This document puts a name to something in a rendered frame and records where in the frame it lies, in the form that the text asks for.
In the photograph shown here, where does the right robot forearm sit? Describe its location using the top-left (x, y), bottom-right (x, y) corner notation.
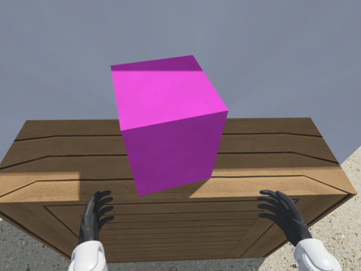
top-left (294, 238), bottom-right (342, 271)

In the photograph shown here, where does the left robot hand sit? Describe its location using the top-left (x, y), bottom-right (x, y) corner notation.
top-left (78, 190), bottom-right (114, 245)

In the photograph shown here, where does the carton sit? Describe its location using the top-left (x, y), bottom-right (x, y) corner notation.
top-left (111, 55), bottom-right (228, 196)

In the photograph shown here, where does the pedestal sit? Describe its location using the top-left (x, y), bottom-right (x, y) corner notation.
top-left (0, 117), bottom-right (357, 263)

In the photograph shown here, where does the right robot hand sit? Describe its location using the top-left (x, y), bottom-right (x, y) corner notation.
top-left (257, 190), bottom-right (312, 247)

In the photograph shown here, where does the left robot forearm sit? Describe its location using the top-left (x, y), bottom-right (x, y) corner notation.
top-left (68, 241), bottom-right (108, 271)

